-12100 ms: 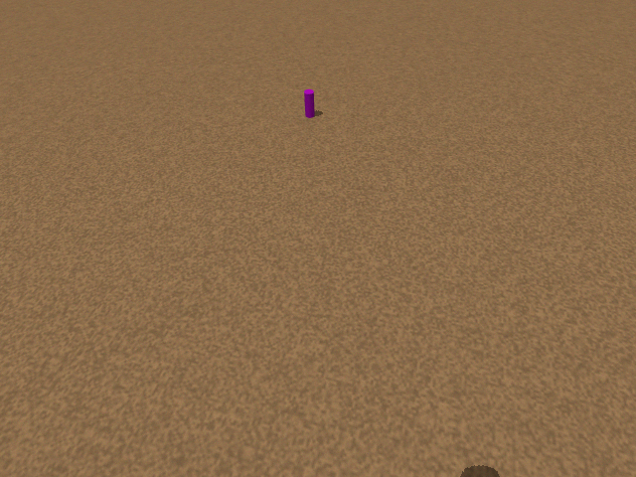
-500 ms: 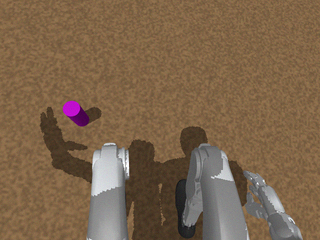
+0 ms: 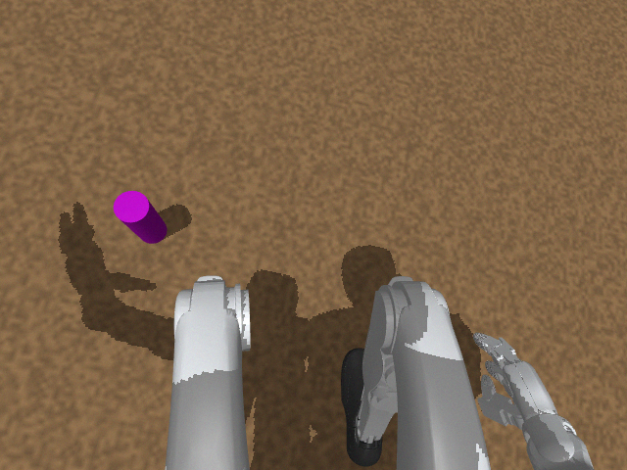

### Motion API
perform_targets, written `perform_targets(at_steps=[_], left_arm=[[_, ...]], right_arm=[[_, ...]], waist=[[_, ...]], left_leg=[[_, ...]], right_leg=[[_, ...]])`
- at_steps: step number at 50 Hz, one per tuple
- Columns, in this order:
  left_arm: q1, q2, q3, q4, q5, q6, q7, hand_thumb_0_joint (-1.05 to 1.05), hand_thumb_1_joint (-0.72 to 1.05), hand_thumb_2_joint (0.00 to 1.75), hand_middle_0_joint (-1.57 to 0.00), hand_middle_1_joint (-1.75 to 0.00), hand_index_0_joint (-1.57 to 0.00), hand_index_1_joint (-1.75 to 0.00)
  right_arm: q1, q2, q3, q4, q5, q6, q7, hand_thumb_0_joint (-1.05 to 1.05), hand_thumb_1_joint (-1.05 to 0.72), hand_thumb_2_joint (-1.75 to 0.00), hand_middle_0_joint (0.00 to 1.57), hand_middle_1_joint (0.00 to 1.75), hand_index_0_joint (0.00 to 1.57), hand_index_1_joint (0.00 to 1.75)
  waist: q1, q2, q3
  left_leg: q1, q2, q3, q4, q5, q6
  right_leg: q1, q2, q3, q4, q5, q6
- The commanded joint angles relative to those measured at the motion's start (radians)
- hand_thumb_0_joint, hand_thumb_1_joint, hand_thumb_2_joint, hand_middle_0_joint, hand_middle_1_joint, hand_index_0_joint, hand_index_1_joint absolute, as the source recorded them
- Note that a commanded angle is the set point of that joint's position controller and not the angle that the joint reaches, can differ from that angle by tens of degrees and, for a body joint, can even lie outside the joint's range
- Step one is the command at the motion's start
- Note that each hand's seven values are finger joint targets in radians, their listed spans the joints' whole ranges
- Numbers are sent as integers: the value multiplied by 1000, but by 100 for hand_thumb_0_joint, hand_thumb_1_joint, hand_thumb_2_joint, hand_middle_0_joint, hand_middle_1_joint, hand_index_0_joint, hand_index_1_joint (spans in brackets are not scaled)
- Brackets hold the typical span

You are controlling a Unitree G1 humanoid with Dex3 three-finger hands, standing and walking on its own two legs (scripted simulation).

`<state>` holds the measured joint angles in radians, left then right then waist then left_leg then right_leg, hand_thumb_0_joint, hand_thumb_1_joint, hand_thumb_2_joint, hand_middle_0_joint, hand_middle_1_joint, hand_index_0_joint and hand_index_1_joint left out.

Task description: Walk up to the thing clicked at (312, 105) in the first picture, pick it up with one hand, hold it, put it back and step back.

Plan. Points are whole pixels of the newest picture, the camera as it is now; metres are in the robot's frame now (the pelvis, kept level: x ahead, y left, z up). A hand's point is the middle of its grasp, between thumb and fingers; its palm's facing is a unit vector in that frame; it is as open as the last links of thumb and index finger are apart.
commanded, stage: approach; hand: left
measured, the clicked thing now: (143, 219) +0.45 +0.30 -0.30
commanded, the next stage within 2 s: close in in 0.64 s
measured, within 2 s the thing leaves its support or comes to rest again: neither
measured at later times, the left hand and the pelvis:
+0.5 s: hand out of the picture +0.34 +0.42 -0.13, palm faces +0.36 -0.93 +0.03, open 17.5 cm; pelvis -0.01 +0.00 -0.06, yaw -3 degrees
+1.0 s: hand (102, 243) +0.39 +0.34 -0.26, palm faces +0.40 -0.91 +0.05, open 17.5 cm; pelvis -0.02 +0.02 -0.10, yaw -8 degrees
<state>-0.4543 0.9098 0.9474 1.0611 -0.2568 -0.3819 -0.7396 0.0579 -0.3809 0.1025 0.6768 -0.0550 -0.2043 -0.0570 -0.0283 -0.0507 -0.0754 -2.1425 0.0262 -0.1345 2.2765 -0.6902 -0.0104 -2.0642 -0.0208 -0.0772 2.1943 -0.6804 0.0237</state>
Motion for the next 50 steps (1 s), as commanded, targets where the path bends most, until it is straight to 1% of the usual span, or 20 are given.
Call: perform_targets(at_steps=[1, 6, 10, 15, 16, 19, 21, 23, 24, 27, 29, 30, 34, 36, 37, 45, 46, 47, 48, 50], left_arm=[[-106, 458, 82, -161, -36, -62, -9, 0, -54, 10, -2, -10, -4, -8], [-102, 458, 99, -130, -47, -72, -20, 0, -58, 3, -6, -9, -7, -8], [-148, 395, 78, -50, -72, -128, -32, 0, -60, 2, -7, -10, -8, -9], [-208, 343, 14, 55, -76, -234, -26, 0, -59, 5, -6, -12, -8, -10], [-182, 348, 31, 83, -72, -250, -17, 0, -60, 5, -7, -11, -8, -10], [-219, 325, -17, 96, -59, -295, 1, 0, -57, 7, -6, -13, -8, -11], [-231, 349, -16, 74, -44, -326, 23, 0, -59, 6, -6, -13, -8, -11], [-218, 412, 30, 53, -23, -360, 55, 0, -59, 6, -6, -13, -8, -11], [-211, 382, -1, 69, -18, -376, 64, 0, -61, 7, -7, -13, -8, -12], [-234, 481, 61, -20, -2, -448, 112, 0, -61, 6, -7, -14, -9, -13], [-223, 418, 11, 27, 10, -481, 128, 0, -61, 7, -7, -15, -9, -13], [-208, 344, -35, 72, 10, -495, 131, 0, -61, 7, -7, -15, -9, -13], [-171, 354, -16, 174, -5, -540, 168, 0, -61, 9, -6, -16, -9, -14], [-219, 252, -96, 216, -15, -561, 185, 0, -61, 10, -5, -17, -8, -14], [-242, 247, -108, 220, -19, -575, 195, 0, -61, 10, -5, -16, -8, -14], [-257, 246, -129, 296, 27, -685, 379, 0, -61, 11, -4, -16, -9, -12], [-272, 233, -142, 287, 38, -700, 410, 0, -61, 11, -5, -16, -10, -12], [-255, 271, -116, 285, 56, -709, 441, 0, -61, 12, -5, -16, -10, -13], [-261, 246, -147, 280, 73, -721, 465, 0, -61, 11, -5, -16, -10, -12], [-230, 290, -130, 263, 112, -735, 513, 0, -61, 12, -5, -15, -9, -12]], right_arm=[[100, -239, -85, -55, 5, -28, -19, 0, -89, -90, 20, 30, 20, 30], [101, -242, -76, -52, 1, -25, -15, 0, -90, -90, 20, 30, 20, 30], [79, -241, -58, -46, -12, -30, -11, 0, -90, -90, 20, 30, 20, 30], [33, -247, -23, -53, -43, -37, -1, 0, -89, -89, 20, 30, 20, 30], [37, -254, -20, -48, -51, -33, 1, 0, -89, -89, 20, 30, 20, 30], [16, -266, 0, -52, -73, -26, 8, 0, -89, -89, 20, 30, 20, 30], [1, -273, 12, -52, -87, -16, 15, 0, -89, -89, 20, 30, 20, 30], [-7, -283, 21, -58, -103, 0, 22, 0, -89, -89, 20, 30, 20, 30], [-10, -280, 30, -46, -110, 10, 27, 0, -89, -89, 20, 30, 20, 30], [-61, -292, 54, -58, -136, 35, 35, 0, -89, -89, 20, 30, 20, 30], [-79, -292, 78, -50, -151, 54, 42, 0, -90, -89, 20, 30, 20, 30], [-90, -293, 84, -44, -157, 63, 45, 0, -90, -90, 20, 30, 20, 30], [-124, -327, 110, -73, -182, 87, 50, 0, -90, -89, 20, 30, 20, 30], [-138, -324, 133, -81, -195, 96, 56, 0, -90, -89, 20, 30, 20, 30], [-140, -325, 145, -79, -201, 101, 59, 0, -90, -89, 20, 30, 20, 30], [-174, -348, 212, -96, -256, 146, 94, 0, -89, -89, 20, 30, 20, 30], [-187, -348, 223, -108, -257, 151, 103, 0, -89, -89, 20, 30, 20, 30], [-180, -352, 223, -100, -266, 157, 109, 0, -89, -89, 20, 30, 20, 30], [-196, -352, 230, -112, -270, 164, 115, 0, -89, -89, 20, 30, 20, 30], [-194, -360, 231, -108, -280, 179, 124, 0, -89, -89, 20, 30, 20, 30]], waist=[[51, 261, -597], [45, 243, -591], [-1, 187, -509], [-40, 158, -456], [-29, 164, -466], [-44, 217, -477], [-28, 265, -495], [-14, 306, -520], [-19, 311, -510], [-10, 371, -491], [-46, 381, -452], [-69, 375, -427], [-93, 359, -402], [-145, 311, -354], [-159, 303, -348], [-183, 323, -269], [-186, 328, -250], [-176, 344, -249], [-189, 354, -227], [-177, 381, -218]], left_leg=[[471, 4, 52, -314, 142, 26], [456, 3, 56, -286, 173, 26], [377, 4, 47, -231, 142, 32], [323, 12, 38, -171, 77, 31], [345, 15, 36, -162, 105, 25], [366, 20, 28, -140, 111, 15], [405, 26, 18, -136, 126, 4], [431, 30, 12, -123, 158, -4], [430, 31, 14, -112, 154, -4], [415, 35, 15, -88, 151, -6], [412, 38, 2, -78, 149, -10], [419, 40, -11, -81, 135, -14], [409, 47, -32, -36, 167, -16], [381, 51, -48, -13, 148, -12], [380, 52, -55, -1, 142, -11], [363, 58, -92, 29, 159, -25], [360, 57, -100, 20, 139, -29], [364, 58, -96, 27, 140, -28], [355, 57, -102, 22, 134, -32], [354, 60, -103, 20, 143, -34]], right_leg=[[254, 34, -38, -180, 108, -62], [257, 37, -41, -172, 127, -61], [226, 44, -55, -150, 107, -56], [193, 57, -74, -119, 62, -53], [196, 58, -79, -105, 83, -54], [180, 61, -93, -73, 92, -57], [163, 62, -103, -45, 102, -60], [179, 64, -112, -17, 123, -60], [173, 66, -113, -13, 118, -59], [182, 71, -122, 16, 126, -58], [175, 73, -137, 36, 128, -57], [151, 73, -148, 44, 118, -57], [165, 76, -170, 62, 152, -53], [156, 81, -185, 62, 156, -49], [162, 85, -192, 58, 158, -47], [201, 94, -234, 89, 188, -37], [195, 94, -243, 92, 175, -35], [206, 98, -241, 91, 180, -35], [203, 96, -248, 97, 176, -33], [219, 98, -249, 103, 187, -35]])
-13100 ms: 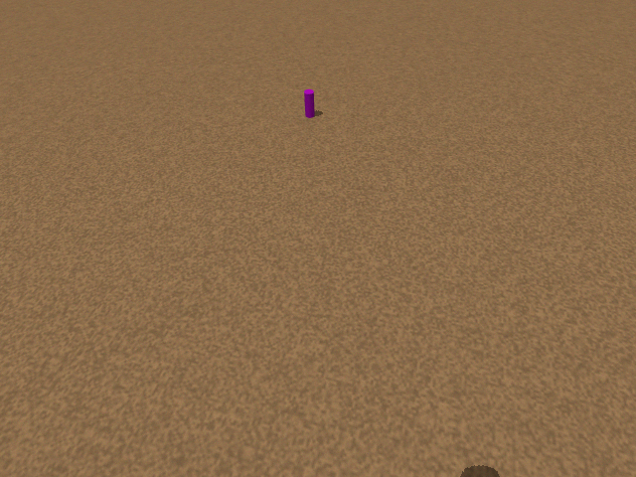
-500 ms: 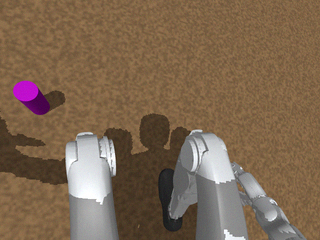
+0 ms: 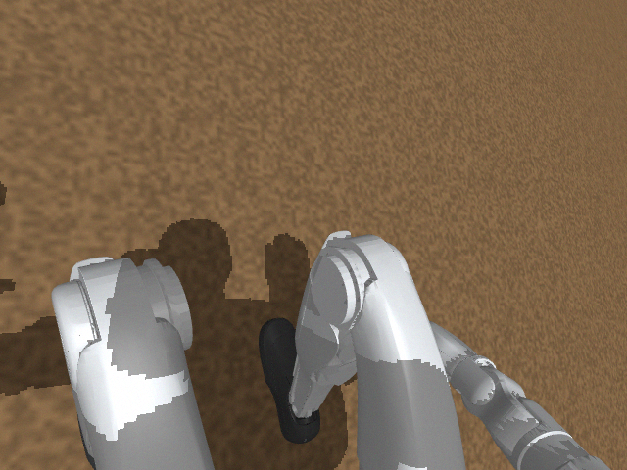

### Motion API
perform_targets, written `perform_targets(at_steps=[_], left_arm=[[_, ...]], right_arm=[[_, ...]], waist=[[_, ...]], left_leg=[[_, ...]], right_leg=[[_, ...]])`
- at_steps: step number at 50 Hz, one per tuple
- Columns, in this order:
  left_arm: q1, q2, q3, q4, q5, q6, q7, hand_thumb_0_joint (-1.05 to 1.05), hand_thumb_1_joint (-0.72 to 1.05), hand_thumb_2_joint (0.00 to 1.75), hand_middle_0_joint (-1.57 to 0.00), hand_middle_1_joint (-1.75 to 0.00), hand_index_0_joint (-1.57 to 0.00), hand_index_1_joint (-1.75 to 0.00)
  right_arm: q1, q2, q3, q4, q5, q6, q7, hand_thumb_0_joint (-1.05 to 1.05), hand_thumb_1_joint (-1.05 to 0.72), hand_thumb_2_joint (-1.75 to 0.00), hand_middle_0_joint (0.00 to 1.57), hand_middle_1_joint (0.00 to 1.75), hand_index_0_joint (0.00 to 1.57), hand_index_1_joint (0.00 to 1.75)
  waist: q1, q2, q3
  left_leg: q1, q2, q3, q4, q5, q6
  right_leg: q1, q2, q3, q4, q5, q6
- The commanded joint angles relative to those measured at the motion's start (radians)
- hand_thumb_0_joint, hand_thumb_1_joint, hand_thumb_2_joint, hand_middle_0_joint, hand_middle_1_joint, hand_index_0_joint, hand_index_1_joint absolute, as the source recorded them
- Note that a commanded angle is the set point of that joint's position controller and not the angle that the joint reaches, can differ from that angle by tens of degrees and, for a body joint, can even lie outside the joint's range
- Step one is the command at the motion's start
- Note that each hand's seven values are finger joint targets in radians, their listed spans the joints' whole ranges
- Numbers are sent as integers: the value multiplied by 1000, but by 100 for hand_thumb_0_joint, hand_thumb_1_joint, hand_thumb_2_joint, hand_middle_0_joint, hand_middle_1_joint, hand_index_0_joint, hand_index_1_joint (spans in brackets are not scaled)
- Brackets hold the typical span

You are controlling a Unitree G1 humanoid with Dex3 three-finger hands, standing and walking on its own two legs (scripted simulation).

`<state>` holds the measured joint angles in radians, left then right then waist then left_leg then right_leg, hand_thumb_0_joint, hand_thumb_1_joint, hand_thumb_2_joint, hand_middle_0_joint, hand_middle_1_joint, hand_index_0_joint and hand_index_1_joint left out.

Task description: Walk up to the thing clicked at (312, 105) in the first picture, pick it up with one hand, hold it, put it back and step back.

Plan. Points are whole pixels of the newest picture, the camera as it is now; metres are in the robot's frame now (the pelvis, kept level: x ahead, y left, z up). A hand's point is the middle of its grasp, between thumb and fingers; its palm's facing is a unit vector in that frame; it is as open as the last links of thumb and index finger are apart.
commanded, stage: close in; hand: left
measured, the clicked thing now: out of the picture +0.42 +0.34 -0.21
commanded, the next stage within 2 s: rest palm in 0.40 s
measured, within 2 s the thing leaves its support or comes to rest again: leaves its support in 1.56 s
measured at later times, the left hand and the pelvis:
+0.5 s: hand out of the picture +0.39 +0.34 -0.17, palm faces +0.53 -0.85 +0.00, open 17.3 cm; pelvis -0.01 +0.01 +0.00, yaw -2 degrees
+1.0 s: hand out of the picture +0.40 +0.33 -0.18, palm faces +0.54 -0.84 -0.01, open 11.0 cm; pelvis -0.01 +0.01 +0.00, yaw -3 degrees
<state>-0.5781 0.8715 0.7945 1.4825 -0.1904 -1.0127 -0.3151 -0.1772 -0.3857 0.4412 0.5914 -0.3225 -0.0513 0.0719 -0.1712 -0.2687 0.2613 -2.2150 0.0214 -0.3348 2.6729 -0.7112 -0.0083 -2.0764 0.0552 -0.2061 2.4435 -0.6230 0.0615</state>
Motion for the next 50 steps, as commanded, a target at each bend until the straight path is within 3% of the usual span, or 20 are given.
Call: perform_targets(at_steps=[1, 3, 4, 5, 8, 12, 16, 20, 25, 30, 33, 40, 46, 48, 50], left_arm=[[-104, 293, -3, -180, 49, -115, 100, 0, -61, 12, -5, -16, -10, -12], [-88, 332, 21, -202, 71, -125, 128, 0, -61, 11, -6, -15, -10, -12], [-103, 302, -5, -218, 78, -132, 133, 0, -61, 10, -6, -15, -10, -12], [-102, 284, -13, -215, 75, -134, 144, 0, -61, 10, -6, -14, -10, -11], [-110, 196, -59, -187, 51, -135, 164, 0, -61, 11, -6, -14, -10, -12], [-143, 145, -118, -136, 39, -134, 203, 0, -61, 13, -6, -15, -10, -12], [-161, 156, -148, -113, 49, -156, 233, 0, -61, 14, -6, -13, -10, -11], [-123, 196, -110, -86, 57, -178, 269, 0, -57, 16, -6, -13, -9, -11], [-71, 225, -78, -97, 77, -194, 306, 0, -56, 18, -7, -14, -10, -13], [-129, 226, -81, -160, 92, -204, 332, 0, -46, 22, -10, -12, -9, -13], [-182, 222, -104, -199, 87, -209, 334, 0, -23, 36, -29, -29, -28, -30], [-201, 160, -179, -110, 79, -179, 315, 0, 9, 50, -41, -39, -40, -40], [-135, 189, -133, -72, 72, -170, 334, 0, 30, 61, -52, -50, -51, -50], [-128, 204, -111, -73, 75, -171, 347, 0, 36, 64, -56, -53, -55, -54], [-163, 226, -109, -95, 85, -181, 358, 0, 39, 69, -62, -59, -60, -60]], right_arm=[[21, -353, -109, -34, -21, 32, -2, 0, -90, -89, 20, 30, 20, 30], [28, -366, -108, -27, -32, 48, 2, 0, -90, -89, 20, 30, 20, 30], [25, -369, -110, -31, -33, 54, 6, 0, -90, -89, 20, 30, 20, 30], [21, -373, -111, -36, -32, 59, 9, 0, -90, -89, 20, 30, 20, 30], [14, -373, -109, -44, -36, 62, 16, 0, -90, -90, 20, 30, 20, 30], [18, -364, -95, -44, -35, 64, 24, 0, -90, -90, 20, 30, 20, 30], [8, -356, -79, -53, -36, 64, 32, 0, -90, -90, 20, 30, 20, 30], [3, -358, -71, -61, -38, 68, 39, 0, -90, -90, 20, 30, 20, 30], [-4, -363, -60, -73, -46, 86, 40, 0, -90, -90, 20, 30, 20, 30], [2, -369, -61, -67, -55, 94, 42, 0, -88, -90, 20, 30, 20, 30], [9, -369, -62, -53, -54, 94, 42, 0, -87, -90, 20, 30, 20, 30], [15, -357, -57, -39, -48, 95, 40, 0, -86, -89, 20, 30, 20, 30], [-3, -364, -51, -69, -42, 106, 45, 0, -85, -89, 20, 30, 20, 30], [-6, -363, -47, -72, -45, 110, 44, 0, -85, -89, 20, 30, 20, 30], [-4, -364, -44, -71, -49, 113, 44, 0, -86, -89, 20, 30, 20, 30]], waist=[[-41, 598, -553], [-44, 650, -558], [-67, 672, -553], [-69, 671, -534], [-110, 602, -497], [-142, 507, -463], [-139, 461, -452], [-109, 466, -448], [-90, 543, -473], [-125, 594, -485], [-152, 592, -494], [-174, 496, -478], [-126, 496, -461], [-119, 506, -473], [-136, 532, -475]], left_leg=[[435, 68, 94, -376, 167, -37], [472, 73, 79, -389, 182, -46], [488, 73, 69, -399, 176, -51], [476, 75, 61, -409, 147, -51], [419, 71, 54, -394, 83, -39], [354, 65, 49, -365, 45, -21], [315, 63, 41, -351, 16, -10], [306, 64, 43, -357, -13, -9], [376, 74, 37, -370, 94, -28], [420, 82, 29, -370, 141, -37], [417, 83, 28, -361, 129, -32], [352, 75, 40, -332, 94, -14], [342, 75, 21, -365, 65, -21], [357, 76, 22, -359, 99, -24], [370, 79, 24, -355, 119, -26]], right_leg=[[224, 21, -120, -147, 133, -71], [215, 21, -132, -130, 144, -73], [208, 20, -141, -124, 142, -74], [184, 19, -145, -120, 127, -75], [191, 21, -145, -142, 109, -66], [200, 28, -146, -168, 95, -55], [200, 35, -148, -173, 79, -52], [219, 42, -149, -174, 54, -54], [242, 45, -154, -147, 128, -61], [249, 43, -159, -138, 170, -60], [251, 43, -156, -147, 175, -57], [256, 49, -153, -177, 158, -51], [246, 50, -168, -168, 125, -60], [259, 52, -167, -164, 148, -59], [271, 51, -167, -161, 163, -58]])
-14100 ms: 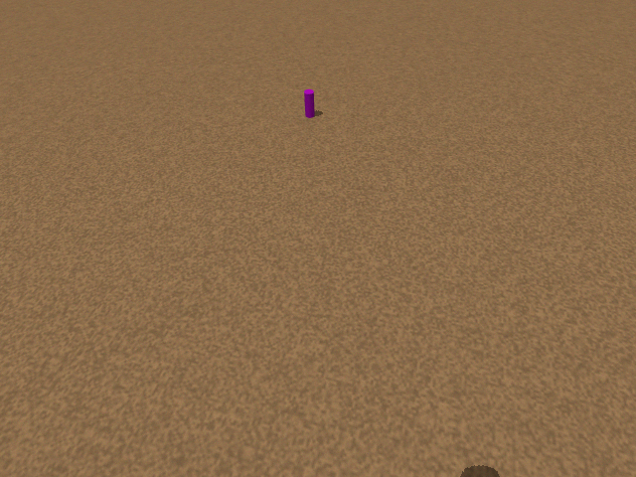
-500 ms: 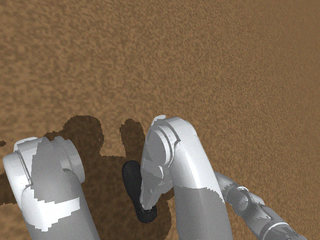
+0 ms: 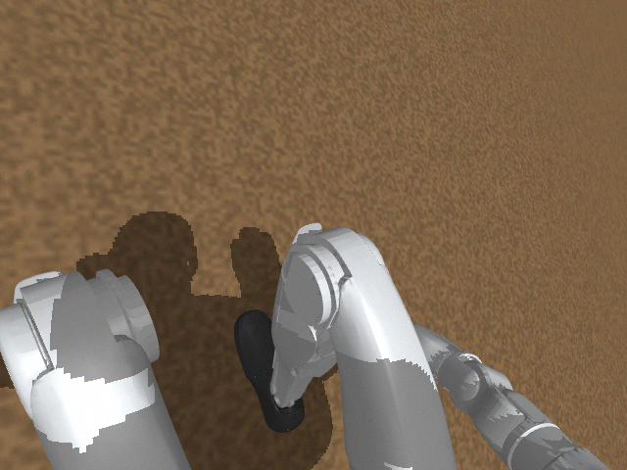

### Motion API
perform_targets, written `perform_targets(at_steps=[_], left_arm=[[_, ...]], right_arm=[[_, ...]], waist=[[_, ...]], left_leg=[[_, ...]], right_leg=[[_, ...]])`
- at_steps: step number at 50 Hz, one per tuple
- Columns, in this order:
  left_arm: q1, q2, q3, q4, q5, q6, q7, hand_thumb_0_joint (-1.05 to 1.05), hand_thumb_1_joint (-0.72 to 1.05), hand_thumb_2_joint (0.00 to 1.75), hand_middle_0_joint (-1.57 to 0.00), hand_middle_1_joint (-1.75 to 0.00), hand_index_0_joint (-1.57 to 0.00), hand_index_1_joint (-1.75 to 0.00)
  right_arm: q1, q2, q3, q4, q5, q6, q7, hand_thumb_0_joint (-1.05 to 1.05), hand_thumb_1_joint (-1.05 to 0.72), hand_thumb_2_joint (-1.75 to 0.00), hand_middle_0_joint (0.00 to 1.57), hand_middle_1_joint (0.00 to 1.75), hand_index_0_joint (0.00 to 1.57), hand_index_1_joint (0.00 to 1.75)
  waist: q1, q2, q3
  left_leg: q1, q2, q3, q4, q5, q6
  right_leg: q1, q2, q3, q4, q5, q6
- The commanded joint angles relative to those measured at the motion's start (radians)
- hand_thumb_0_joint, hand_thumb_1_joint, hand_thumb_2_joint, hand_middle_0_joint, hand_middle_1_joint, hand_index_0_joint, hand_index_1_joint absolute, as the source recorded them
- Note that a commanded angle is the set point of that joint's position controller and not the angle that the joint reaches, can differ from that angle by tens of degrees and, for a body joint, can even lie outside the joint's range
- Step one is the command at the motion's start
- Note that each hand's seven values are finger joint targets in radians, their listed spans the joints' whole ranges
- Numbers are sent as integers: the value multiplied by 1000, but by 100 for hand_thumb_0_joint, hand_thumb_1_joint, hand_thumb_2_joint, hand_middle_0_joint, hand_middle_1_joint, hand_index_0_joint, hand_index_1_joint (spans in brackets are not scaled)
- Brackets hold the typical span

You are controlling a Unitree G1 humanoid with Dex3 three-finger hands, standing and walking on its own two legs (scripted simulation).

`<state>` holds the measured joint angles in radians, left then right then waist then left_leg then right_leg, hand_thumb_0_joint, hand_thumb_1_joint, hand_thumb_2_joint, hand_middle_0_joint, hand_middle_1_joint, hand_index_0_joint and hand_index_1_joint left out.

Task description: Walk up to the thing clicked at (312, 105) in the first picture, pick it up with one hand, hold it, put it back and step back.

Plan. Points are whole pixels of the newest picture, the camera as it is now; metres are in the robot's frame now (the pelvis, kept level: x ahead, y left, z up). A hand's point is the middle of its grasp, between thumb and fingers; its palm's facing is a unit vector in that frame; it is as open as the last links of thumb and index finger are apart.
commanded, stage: close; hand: left
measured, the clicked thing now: out of the picture +0.41 +0.36 -0.20
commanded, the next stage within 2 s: settle in 0.30 s
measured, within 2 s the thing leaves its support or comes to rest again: leaves its support in 0.56 s
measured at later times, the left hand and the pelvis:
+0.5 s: hand out of the picture +0.40 +0.35 -0.18, palm faces +0.59 -0.80 -0.01, open 8.3 cm; pelvis +0.00 +0.00 +0.00, yaw +0 degrees
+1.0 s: hand out of the picture +0.39 +0.38 -0.11, palm faces +0.56 -0.83 +0.00, open 8.3 cm; pelvis +0.00 +0.00 +0.01, yaw +2 degrees
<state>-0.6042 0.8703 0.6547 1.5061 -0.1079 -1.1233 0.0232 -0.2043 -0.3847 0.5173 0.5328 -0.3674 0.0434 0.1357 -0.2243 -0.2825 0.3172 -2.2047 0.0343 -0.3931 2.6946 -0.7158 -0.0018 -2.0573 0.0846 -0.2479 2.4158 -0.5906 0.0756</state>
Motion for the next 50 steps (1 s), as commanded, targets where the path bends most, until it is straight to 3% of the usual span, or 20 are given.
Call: perform_targets(at_steps=[1, 5, 14, 15, 18, 24, 25, 26, 29, 33, 35, 39, 41, 42, 43, 44, 46, 47, 49, 50], left_arm=[[-130, 229, 40, -127, 7, -72, 26, 0, 43, 71, -64, -61, -62, -62], [-183, 280, 44, -193, 25, -82, 41, 0, 51, 79, -74, -70, -72, -71], [-211, 209, -23, -157, 23, -66, 27, 0, 51, 99, -101, -98, -100, -99], [-204, 239, -3, -152, 25, -64, 28, 0, 53, 102, -103, -100, -102, -101], [-217, 228, -12, -148, 17, -70, 25, 0, 55, 111, -108, -112, -108, -114], [-211, 272, 28, -156, 10, -74, 35, 0, 56, 121, -117, -123, -117, -124], [-222, 243, 9, -176, 7, -77, 31, 0, 53, 123, -119, -125, -119, -127], [-223, 289, 33, -194, 14, -79, 32, 0, 52, 125, -119, -126, -118, -128], [-220, 281, 20, -222, 21, -74, 18, 0, 51, 129, -125, -132, -125, -134], [-201, 296, 41, -281, 20, -47, 6, 0, 47, 133, -127, -137, -127, -139], [-204, 243, 23, -309, 7, -29, -2, 0, 42, 134, -129, -140, -129, -141], [-193, 234, 15, -369, 1, 14, -22, 0, 39, 135, -131, -143, -131, -144], [-198, 159, -42, -404, -7, 41, -45, 0, 35, 136, -133, -145, -134, -147], [-199, 198, -4, -439, -11, 53, -46, 0, 34, 137, -133, -146, -134, -148], [-187, 145, -41, -433, -16, 66, -58, 0, 35, 136, -134, -147, -135, -148], [-179, 172, -15, -471, -16, 79, -61, 0, 37, 139, -133, -147, -134, -149], [-173, 118, -49, -490, -25, 103, -78, 0, 35, 138, -134, -148, -135, -150], [-187, 181, 2, -538, -28, 113, -73, 0, 34, 139, -136, -149, -137, -150], [-185, 115, -35, -571, -36, 141, -83, 0, 30, 139, -137, -151, -138, -153], [-198, 142, -8, -618, -40, 154, -83, 0, 29, 140, -137, -152, -139, -153]], right_arm=[[23, -362, -120, -14, -6, 21, -21, 0, -86, -89, 20, 30, 20, 30], [30, -359, -118, -6, -12, 23, -23, 0, -86, -89, 20, 30, 20, 30], [21, -368, -116, -11, -9, 26, -20, 0, -87, -89, 20, 30, 20, 30], [33, -370, -119, 1, -10, 26, -21, 0, -86, -89, 20, 30, 20, 30], [22, -375, -116, -6, -9, 26, -19, 0, -89, -90, 20, 30, 20, 30], [32, -368, -105, -5, -10, 29, -21, 0, -88, -90, 20, 30, 20, 30], [25, -366, -104, -15, -10, 29, -22, 0, -88, -90, 20, 30, 20, 30], [26, -370, -110, -9, -9, 28, -23, 0, -88, -90, 20, 30, 20, 30], [28, -369, -113, -11, -9, 30, -24, 0, -89, -90, 20, 30, 20, 30], [41, -371, -130, -12, -3, 33, -26, 0, -88, -90, 20, 30, 20, 30], [50, -368, -141, -15, 2, 33, -23, 0, -88, -90, 20, 30, 20, 30], [74, -359, -165, -3, 21, 32, -25, 0, -88, -90, 20, 30, 20, 30], [82, -343, -182, -5, 33, 28, -24, 0, -88, -90, 20, 30, 20, 30], [96, -349, -198, 0, 39, 27, -27, 0, -88, -90, 20, 30, 20, 30], [90, -339, -202, 4, 47, 27, -25, 0, -88, -90, 20, 30, 20, 30], [104, -345, -218, 1, 52, 24, -25, 0, -88, -90, 20, 30, 20, 30], [119, -331, -231, 15, 69, 27, -24, 0, -88, -90, 20, 30, 20, 30], [122, -339, -244, -4, 77, 25, -25, 0, -88, -90, 20, 30, 20, 30], [126, -322, -265, -7, 93, 23, -23, 0, -88, -90, 20, 30, 20, 30], [145, -318, -277, -4, 99, 23, -25, 0, -88, -90, 20, 30, 20, 30]], waist=[[-80, 550, -527], [-92, 585, -549], [-121, 555, -531], [-114, 566, -527], [-121, 553, -511], [-108, 556, -545], [-111, 558, -545], [-98, 579, -545], [-103, 604, -560], [-79, 644, -591], [-84, 647, -606], [-67, 657, -628], [-80, 623, -635], [-60, 625, -647], [-57, 614, -634], [-41, 631, -663], [-31, 639, -652], [-12, 649, -688], [-5, 643, -707], [9, 653, -736]], left_leg=[[369, 68, 83, -378, 141, -34], [371, 70, 100, -362, 136, -29], [377, 74, 74, -376, 108, -32], [379, 73, 79, -372, 112, -29], [370, 75, 64, -384, 83, -32], [379, 73, 78, -360, 153, -28], [389, 74, 78, -365, 163, -32], [392, 76, 84, -365, 153, -30], [406, 76, 83, -375, 158, -35], [427, 75, 89, -394, 145, -40], [439, 73, 90, -401, 159, -43], [428, 66, 104, -410, 175, -41], [398, 59, 120, -403, 141, -31], [394, 57, 130, -406, 134, -27], [381, 55, 126, -418, 108, -28], [405, 55, 130, -425, 123, -30], [400, 54, 122, -457, 82, -31], [405, 53, 122, -463, 84, -30], [403, 47, 135, -471, 72, -28], [409, 45, 145, -474, 78, -25]], right_leg=[[254, 20, -125, -133, 142, -71], [270, 25, -111, -145, 145, -73], [232, 21, -126, -144, 123, -70], [236, 21, -120, -146, 127, -70], [222, 19, -130, -144, 106, -69], [273, 24, -119, -147, 160, -69], [276, 21, -121, -148, 165, -69], [268, 22, -113, -148, 157, -70], [274, 21, -118, -146, 159, -72], [255, 20, -116, -144, 145, -77], [257, 17, -115, -145, 158, -77], [250, 14, -102, -146, 171, -82], [251, 13, -93, -166, 152, -80], [251, 12, -84, -173, 146, -81], [226, 9, -85, -175, 125, -82], [227, 8, -80, -173, 136, -85], [187, 0, -78, -168, 100, -87], [187, 0, -72, -162, 102, -91], [167, -4, -60, -171, 91, -93], [179, -6, -50, -175, 95, -94]])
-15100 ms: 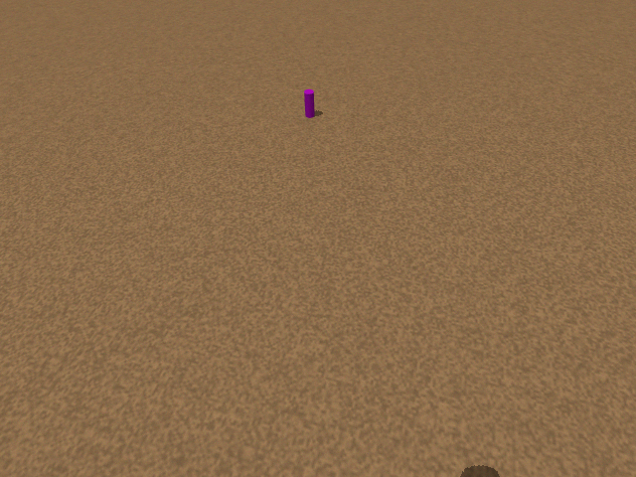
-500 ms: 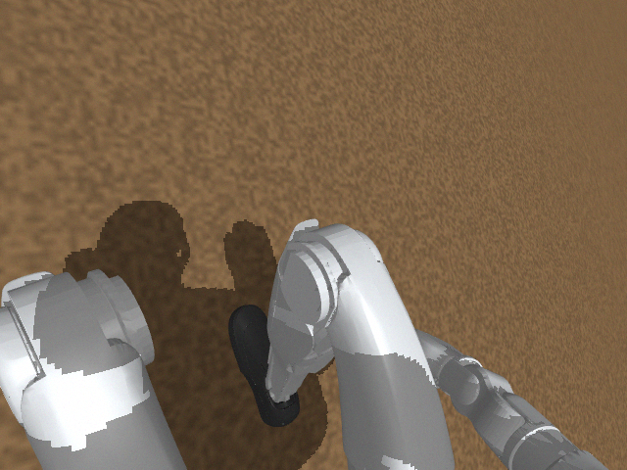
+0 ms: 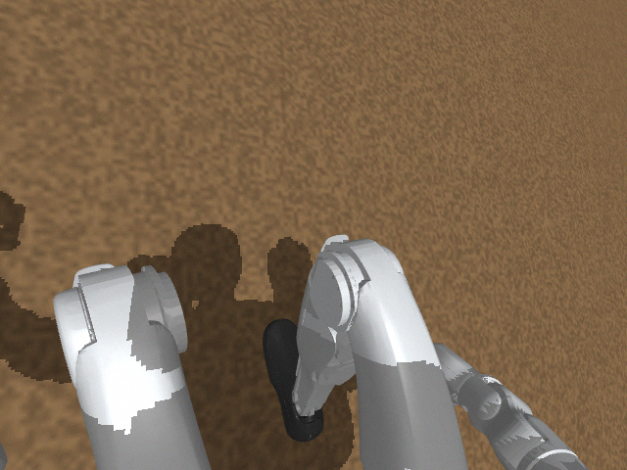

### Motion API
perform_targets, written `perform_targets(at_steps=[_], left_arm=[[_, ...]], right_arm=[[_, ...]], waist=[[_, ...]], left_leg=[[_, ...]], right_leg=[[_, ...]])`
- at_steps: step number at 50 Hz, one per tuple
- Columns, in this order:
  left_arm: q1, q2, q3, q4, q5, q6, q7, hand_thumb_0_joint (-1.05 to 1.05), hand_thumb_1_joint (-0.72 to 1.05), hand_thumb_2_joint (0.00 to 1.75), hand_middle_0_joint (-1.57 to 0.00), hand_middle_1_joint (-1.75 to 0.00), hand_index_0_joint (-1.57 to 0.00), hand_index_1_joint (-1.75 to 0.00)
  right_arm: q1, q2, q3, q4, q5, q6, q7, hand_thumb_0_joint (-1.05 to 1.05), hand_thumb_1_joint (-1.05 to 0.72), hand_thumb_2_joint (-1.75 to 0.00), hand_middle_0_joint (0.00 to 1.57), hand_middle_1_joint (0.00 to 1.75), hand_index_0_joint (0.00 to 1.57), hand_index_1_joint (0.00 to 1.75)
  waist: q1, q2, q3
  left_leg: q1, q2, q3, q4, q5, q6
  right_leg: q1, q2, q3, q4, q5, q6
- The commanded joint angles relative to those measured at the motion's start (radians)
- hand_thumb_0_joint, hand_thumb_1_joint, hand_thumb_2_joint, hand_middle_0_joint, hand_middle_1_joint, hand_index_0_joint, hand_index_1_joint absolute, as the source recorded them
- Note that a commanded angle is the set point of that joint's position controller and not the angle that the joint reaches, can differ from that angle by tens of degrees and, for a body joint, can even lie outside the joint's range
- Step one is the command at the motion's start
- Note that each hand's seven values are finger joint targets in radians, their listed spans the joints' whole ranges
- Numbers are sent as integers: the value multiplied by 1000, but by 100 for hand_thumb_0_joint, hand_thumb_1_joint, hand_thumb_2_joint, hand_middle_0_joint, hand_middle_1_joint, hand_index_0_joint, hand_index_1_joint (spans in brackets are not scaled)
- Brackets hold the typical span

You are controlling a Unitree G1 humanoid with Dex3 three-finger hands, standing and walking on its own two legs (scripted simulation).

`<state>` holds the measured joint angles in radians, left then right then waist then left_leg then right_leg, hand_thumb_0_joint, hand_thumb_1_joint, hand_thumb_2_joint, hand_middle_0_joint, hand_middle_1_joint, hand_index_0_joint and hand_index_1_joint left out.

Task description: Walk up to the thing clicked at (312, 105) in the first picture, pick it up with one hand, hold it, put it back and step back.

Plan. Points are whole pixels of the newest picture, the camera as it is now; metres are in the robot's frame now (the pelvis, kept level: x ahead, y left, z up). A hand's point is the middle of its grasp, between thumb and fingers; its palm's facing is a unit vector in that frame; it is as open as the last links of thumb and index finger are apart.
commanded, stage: settle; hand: left
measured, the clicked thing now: out of the picture +0.40 +0.37 -0.14
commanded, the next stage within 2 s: lift in 1.40 s
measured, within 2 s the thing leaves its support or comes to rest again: neither
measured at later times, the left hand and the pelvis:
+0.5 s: hand out of the picture +0.38 +0.38 -0.02, palm faces +0.56 -0.83 -0.05, open 8.2 cm; pelvis +0.02 -0.01 +0.03, yaw +6 degrees
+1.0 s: hand out of the picture +0.39 +0.37 +0.02, palm faces +0.55 -0.83 -0.04, open 8.2 cm; pelvis +0.03 -0.02 +0.06, yaw +9 degrees
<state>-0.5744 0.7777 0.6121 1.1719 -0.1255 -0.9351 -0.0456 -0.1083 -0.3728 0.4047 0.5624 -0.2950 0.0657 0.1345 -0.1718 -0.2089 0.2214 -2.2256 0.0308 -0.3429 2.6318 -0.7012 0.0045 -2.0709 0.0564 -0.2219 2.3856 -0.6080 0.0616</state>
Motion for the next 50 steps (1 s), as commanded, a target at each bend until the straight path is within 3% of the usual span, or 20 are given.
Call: perform_targets(at_steps=[1, 2, 4, 6, 7, 9, 13, 17, 21, 24, 25, 26, 28, 31, 35, 36, 42, 45, 49, 50], left_arm=[[-231, 207, 17, -307, -24, -20, -20, 0, 29, 141, -138, -154, -140, -155], [-230, 142, -30, -306, -28, -1, -27, 0, 28, 141, -138, -154, -140, -155], [-227, 133, -30, -322, -23, 34, -35, 0, 31, 141, -139, -154, -141, -155], [-254, 163, -22, -406, -16, 57, -39, 0, 28, 138, -137, -151, -139, -153], [-221, 143, -26, -384, -15, 76, -43, 0, 28, 138, -137, -152, -139, -152], [-192, 59, -66, -366, -27, 104, -52, 0, 28, 136, -135, -150, -137, -151], [-219, 85, -17, -443, -47, 132, -50, 0, 29, 137, -137, -152, -139, -152], [-179, 34, -35, -408, -51, 158, -61, 0, 36, 139, -137, -153, -139, -153], [-236, 88, 10, -508, -58, 155, -73, 0, 37, 137, -135, -150, -137, -150], [-186, 19, -12, -443, -68, 174, -92, 0, 37, 137, -136, -150, -138, -150], [-210, 55, 15, -466, -67, 175, -93, 0, 37, 137, -134, -149, -136, -149], [-192, 35, 7, -441, -66, 181, -97, 0, 38, 137, -135, -150, -137, -150], [-243, 70, 26, -508, -70, 180, -107, 0, 35, 136, -135, -149, -137, -149], [-182, 10, 16, -438, -80, 201, -121, 0, 34, 136, -134, -149, -136, -149], [-195, 49, 50, -482, -82, 214, -131, 0, 33, 136, -137, -151, -139, -151], [-166, 18, 42, -444, -81, 224, -132, 0, 34, 136, -136, -150, -139, -150], [-204, 16, 50, -518, -75, 232, -124, 0, 35, 137, -138, -151, -140, -151], [-197, -15, 21, -507, -63, 246, -128, 0, 37, 136, -135, -149, -137, -149], [-245, 8, 39, -562, -54, 247, -112, 0, 36, 137, -136, -150, -138, -150], [-207, -46, 15, -501, -59, 254, -116, 0, 36, 138, -136, -150, -138, -150]], right_arm=[[61, -318, -173, -33, 33, 1, -25, 0, -88, -90, 20, 30, 20, 30], [77, -302, -180, -16, 42, 2, -24, 0, -88, -90, 20, 30, 20, 30], [104, -293, -199, -9, 58, 2, -28, 0, -88, -90, 20, 30, 20, 30], [128, -280, -225, -4, 73, 2, -31, 0, -88, -90, 20, 30, 20, 30], [124, -273, -236, -6, 82, 4, -32, 0, -88, -90, 20, 30, 20, 30], [129, -262, -248, -10, 96, 4, -32, 0, -88, -90, 20, 30, 20, 30], [164, -242, -278, -11, 124, 6, -39, 0, -87, -89, 20, 30, 20, 30], [181, -219, -299, -4, 144, 5, -47, 0, -87, -89, 20, 30, 20, 30], [215, -202, -320, 12, 154, 3, -57, 0, -87, -89, 20, 30, 20, 30], [221, -195, -332, 11, 163, 2, -60, 0, -87, -89, 20, 30, 20, 30], [225, -198, -338, 16, 167, 2, -65, 0, -87, -89, 20, 30, 20, 30], [232, -194, -341, 19, 168, 1, -66, 0, -87, -89, 20, 30, 20, 30], [238, -185, -350, 25, 172, 1, -70, 0, -87, -90, 20, 30, 20, 30], [238, -172, -358, 17, 181, -6, -73, 0, -87, -90, 20, 30, 20, 30], [248, -171, -375, 22, 192, -11, -82, 0, -88, -90, 20, 30, 20, 30], [250, -172, -378, 17, 195, -11, -83, 0, -88, -90, 20, 30, 20, 30], [262, -159, -400, 30, 200, -20, -90, 0, -88, -90, 20, 30, 20, 30], [264, -156, -409, 32, 200, -22, -94, 0, -88, -90, 20, 30, 20, 30], [272, -145, -420, 41, 203, -26, -98, 0, -88, -90, 20, 30, 20, 30], [266, -146, -419, 38, 204, -27, -97, 0, -88, -90, 20, 30, 20, 30]], waist=[[-39, 585, -659], [-46, 581, -646], [-42, 580, -653], [-13, 595, -697], [1, 582, -697], [-8, 557, -673], [24, 536, -752], [25, 481, -778], [57, 480, -868], [49, 473, -875], [55, 464, -880], [56, 458, -882], [69, 458, -931], [67, 392, -907], [97, 397, -970], [90, 387, -946], [103, 383, -972], [92, 393, -974], [105, 413, -979], [92, 399, -949]], left_leg=[[437, 45, 104, -417, 71, -32], [431, 43, 106, -425, 61, -32], [432, 39, 110, -442, 51, -30], [438, 35, 128, -449, 60, -28], [426, 30, 134, -456, 42, -25], [411, 26, 137, -473, 18, -23], [420, 13, 158, -490, 26, -15], [401, 7, 182, -490, 51, -6], [426, 5, 205, -486, 116, -4], [444, 1, 212, -503, 140, -6], [443, 2, 216, -502, 140, -3], [445, 1, 221, -507, 152, -5], [441, -1, 234, -499, 156, 0], [383, -6, 249, -499, 125, 10], [417, -5, 261, -509, 165, 9], [409, -5, 261, -515, 168, 9], [431, -3, 270, -534, 169, 11], [459, -2, 271, -543, 194, 10], [484, -2, 274, -570, 160, 7], [479, -3, 270, -576, 158, 7]], right_leg=[[191, 21, -68, -150, 117, -83], [166, 19, -64, -156, 110, -85], [159, 14, -55, -163, 100, -85], [149, 10, -38, -166, 101, -91], [135, 7, -32, -172, 83, -92], [119, 2, -27, -182, 66, -94], [139, -5, -9, -205, 58, -96], [163, -9, 13, -231, 66, -96], [211, -14, 38, -232, 102, -96], [213, -21, 46, -240, 114, -97], [216, -22, 49, -249, 113, -95], [228, -24, 54, -253, 120, -95], [251, -25, 67, -260, 125, -93], [282, -25, 76, -287, 98, -87], [311, -29, 90, -293, 122, -87], [313, -31, 88, -298, 124, -86], [316, -31, 102, -318, 121, -88], [311, -35, 106, -324, 139, -89], [293, -34, 108, -340, 100, -94], [279, -37, 103, -339, 98, -94]])
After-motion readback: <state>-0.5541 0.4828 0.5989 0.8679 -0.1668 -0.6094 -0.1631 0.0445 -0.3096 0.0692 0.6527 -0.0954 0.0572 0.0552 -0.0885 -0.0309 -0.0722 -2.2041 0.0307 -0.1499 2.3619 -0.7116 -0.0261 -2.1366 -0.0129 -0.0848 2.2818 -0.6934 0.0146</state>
